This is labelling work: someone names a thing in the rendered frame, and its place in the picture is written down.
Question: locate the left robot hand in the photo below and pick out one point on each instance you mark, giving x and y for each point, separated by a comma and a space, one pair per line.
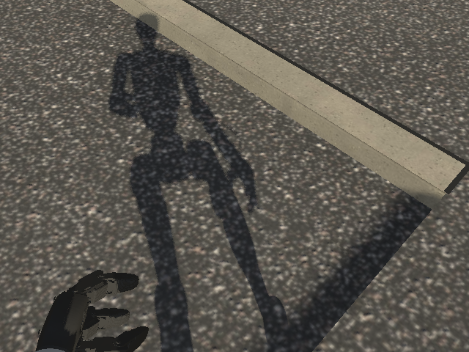
71, 320

